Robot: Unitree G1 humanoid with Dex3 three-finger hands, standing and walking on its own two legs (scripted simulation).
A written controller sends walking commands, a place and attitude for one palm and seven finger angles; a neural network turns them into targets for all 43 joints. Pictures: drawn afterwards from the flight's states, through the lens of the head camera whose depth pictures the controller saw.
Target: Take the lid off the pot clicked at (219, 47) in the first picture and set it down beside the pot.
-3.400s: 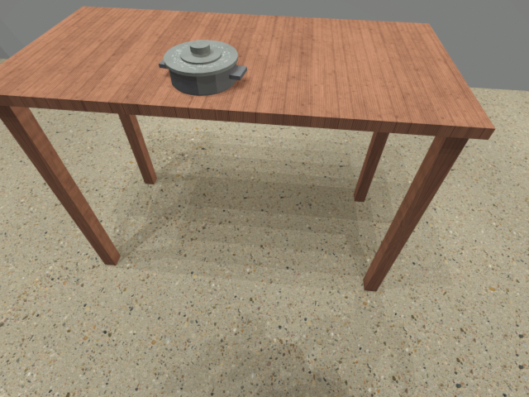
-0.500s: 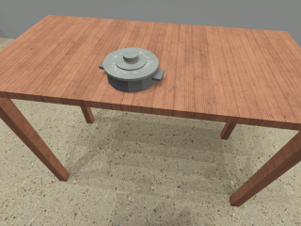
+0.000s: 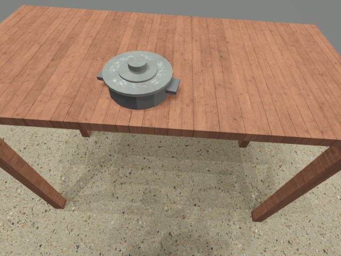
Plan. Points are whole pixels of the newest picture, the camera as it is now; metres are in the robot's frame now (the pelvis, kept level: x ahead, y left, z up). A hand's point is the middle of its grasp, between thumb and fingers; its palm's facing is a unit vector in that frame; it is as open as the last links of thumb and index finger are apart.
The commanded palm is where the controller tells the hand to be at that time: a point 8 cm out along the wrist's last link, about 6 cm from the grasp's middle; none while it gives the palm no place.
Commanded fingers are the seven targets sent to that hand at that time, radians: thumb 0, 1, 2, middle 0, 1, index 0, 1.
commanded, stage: look again from close up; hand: left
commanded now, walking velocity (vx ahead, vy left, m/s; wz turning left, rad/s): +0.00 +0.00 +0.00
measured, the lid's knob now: (137, 63) +0.52 +0.12 +0.16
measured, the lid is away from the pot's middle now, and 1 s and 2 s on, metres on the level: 0.00 0.00 0.00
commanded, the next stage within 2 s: lift the closed hand beside the body in 0.86 s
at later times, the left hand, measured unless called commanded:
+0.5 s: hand out of the picture +0.04 +0.15 -0.17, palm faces +0.02 -0.97 -0.23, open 7.4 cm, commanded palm none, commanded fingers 0.00 0.90 0.90 -0.20 -0.30 -0.20 -0.30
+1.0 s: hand out of the picture +0.04 +0.15 -0.16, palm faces +0.08 -0.97 -0.22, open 7.4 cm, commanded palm +0.08 +0.20 -0.05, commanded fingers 0.00 0.90 0.90 -0.33 -0.44 -0.33 -0.44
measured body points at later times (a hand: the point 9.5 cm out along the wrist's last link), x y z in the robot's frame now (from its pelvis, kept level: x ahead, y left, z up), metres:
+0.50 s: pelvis +0.01 -0.04 +0.00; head +0.04 -0.03 +0.45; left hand +0.04 +0.20 -0.15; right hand +0.06 -0.27 -0.15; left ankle -0.04 +0.07 -0.73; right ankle -0.06 -0.17 -0.73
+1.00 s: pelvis +0.00 -0.04 +0.01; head +0.03 -0.03 +0.45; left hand +0.03 +0.20 -0.15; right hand +0.06 -0.28 -0.14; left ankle -0.04 +0.07 -0.73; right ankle -0.06 -0.17 -0.73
